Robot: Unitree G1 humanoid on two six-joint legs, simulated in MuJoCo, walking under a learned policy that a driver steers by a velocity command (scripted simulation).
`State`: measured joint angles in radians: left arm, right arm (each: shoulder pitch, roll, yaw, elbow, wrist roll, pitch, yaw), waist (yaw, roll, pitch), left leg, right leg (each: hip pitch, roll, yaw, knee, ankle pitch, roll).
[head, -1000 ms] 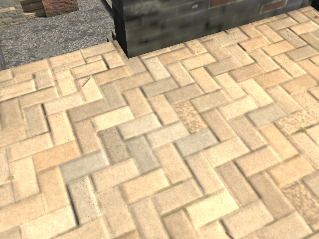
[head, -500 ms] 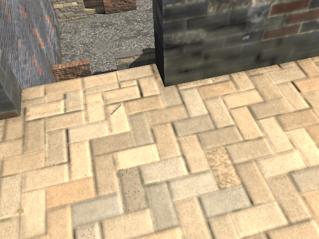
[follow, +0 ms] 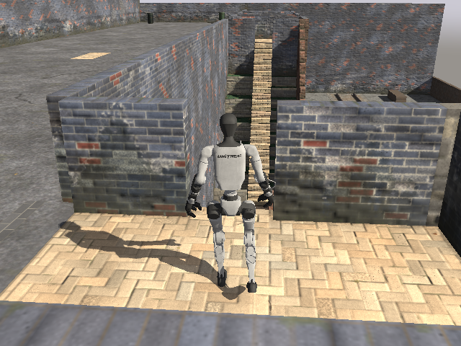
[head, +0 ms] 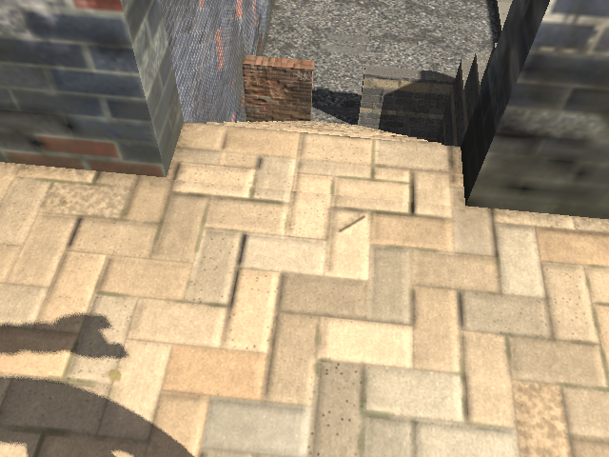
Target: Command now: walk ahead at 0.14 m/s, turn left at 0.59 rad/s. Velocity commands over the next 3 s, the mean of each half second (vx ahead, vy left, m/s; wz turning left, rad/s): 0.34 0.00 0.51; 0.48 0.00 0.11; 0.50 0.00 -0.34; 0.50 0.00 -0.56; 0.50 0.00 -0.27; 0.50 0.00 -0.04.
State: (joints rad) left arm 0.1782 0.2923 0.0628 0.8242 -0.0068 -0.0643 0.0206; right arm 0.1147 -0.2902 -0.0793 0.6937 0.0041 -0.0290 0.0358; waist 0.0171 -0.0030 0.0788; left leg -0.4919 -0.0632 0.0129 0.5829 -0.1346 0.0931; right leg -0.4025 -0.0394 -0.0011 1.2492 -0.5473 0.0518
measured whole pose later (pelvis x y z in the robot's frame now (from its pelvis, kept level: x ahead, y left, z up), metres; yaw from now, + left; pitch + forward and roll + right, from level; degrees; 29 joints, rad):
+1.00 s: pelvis +0.37 +0.07 +0.01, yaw +17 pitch +3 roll +0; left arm 0.39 0.29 0.04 0.83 -0.03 -0.08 0.00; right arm 0.11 -0.26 -0.04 0.67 0.01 -0.08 0.03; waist 0.05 -0.02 0.02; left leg -0.38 -0.03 0.03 0.50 -0.17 0.05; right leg -0.33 -0.04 0.04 1.13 -0.43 -0.02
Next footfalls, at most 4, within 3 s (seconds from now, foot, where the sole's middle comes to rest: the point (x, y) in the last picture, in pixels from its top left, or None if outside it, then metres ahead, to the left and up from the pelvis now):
0.44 right None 0.23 -0.14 -0.76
0.90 left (222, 439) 0.44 0.19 -0.76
1.44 right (310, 284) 0.81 0.01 -0.76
1.86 left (241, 195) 1.08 0.21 -0.76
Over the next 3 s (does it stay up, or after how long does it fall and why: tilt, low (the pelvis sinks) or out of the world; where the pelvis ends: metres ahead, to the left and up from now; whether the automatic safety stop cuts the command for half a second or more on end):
stays up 1.27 -0.01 -0.04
